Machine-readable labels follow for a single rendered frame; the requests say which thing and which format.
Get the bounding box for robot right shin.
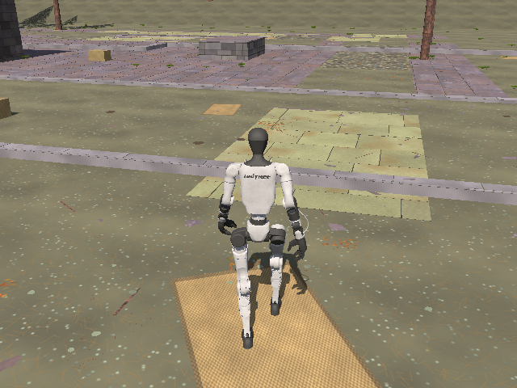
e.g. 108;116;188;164
271;255;283;304

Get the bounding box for left robot hand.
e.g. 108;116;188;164
218;219;237;235

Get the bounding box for right robot hand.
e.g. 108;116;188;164
288;237;307;262

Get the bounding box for robot left forearm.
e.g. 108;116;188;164
218;194;231;222

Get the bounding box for right robot upper arm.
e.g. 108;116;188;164
275;162;295;209

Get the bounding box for robot right forearm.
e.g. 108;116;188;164
287;197;305;239

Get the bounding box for left robot upper arm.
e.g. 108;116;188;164
221;162;242;206

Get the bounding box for humanoid robot head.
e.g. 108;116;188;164
244;128;271;167

